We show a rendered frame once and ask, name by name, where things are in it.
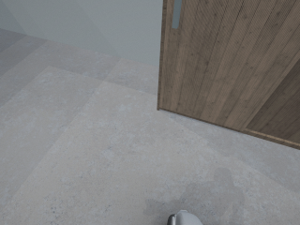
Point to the wardrobe door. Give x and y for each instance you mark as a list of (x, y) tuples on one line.
[(227, 57), (279, 116)]

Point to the right robot shin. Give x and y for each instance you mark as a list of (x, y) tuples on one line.
[(182, 211)]

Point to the right robot thigh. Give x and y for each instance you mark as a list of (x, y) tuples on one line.
[(184, 218)]

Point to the handle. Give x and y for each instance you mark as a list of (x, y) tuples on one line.
[(176, 13)]

